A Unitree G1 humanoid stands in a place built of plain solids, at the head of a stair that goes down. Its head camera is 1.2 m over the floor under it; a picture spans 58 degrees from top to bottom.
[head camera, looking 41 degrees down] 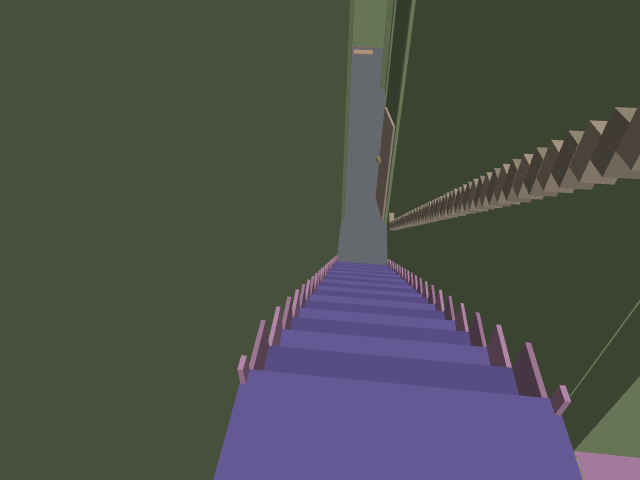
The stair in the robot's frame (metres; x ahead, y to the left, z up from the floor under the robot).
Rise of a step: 0.20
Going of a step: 0.23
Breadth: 0.95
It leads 6 degrees to the right of straight ahead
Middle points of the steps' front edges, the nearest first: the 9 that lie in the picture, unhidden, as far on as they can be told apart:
0.71 -0.23 0.00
0.95 -0.26 -0.20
1.18 -0.28 -0.40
1.41 -0.31 -0.60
1.64 -0.33 -0.80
1.88 -0.36 -1.00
2.11 -0.38 -1.20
2.34 -0.41 -1.41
2.57 -0.43 -1.61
